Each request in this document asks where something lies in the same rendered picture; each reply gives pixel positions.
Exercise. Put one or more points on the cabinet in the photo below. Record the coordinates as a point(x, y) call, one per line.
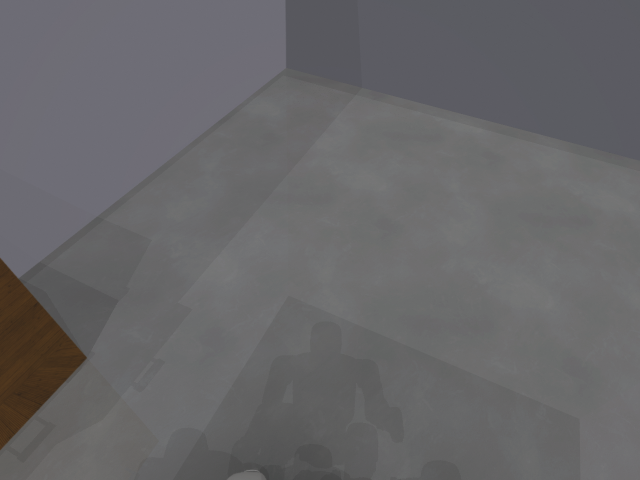
point(36, 355)

